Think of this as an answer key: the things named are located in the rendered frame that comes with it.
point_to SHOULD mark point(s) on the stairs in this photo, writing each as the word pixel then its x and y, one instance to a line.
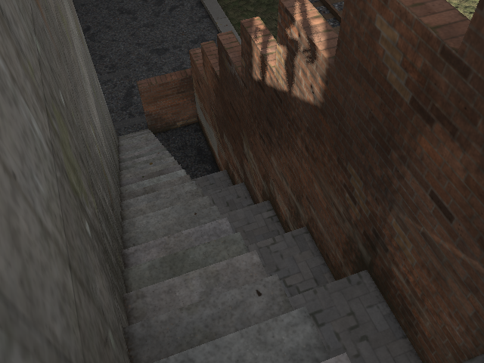
pixel 194 294

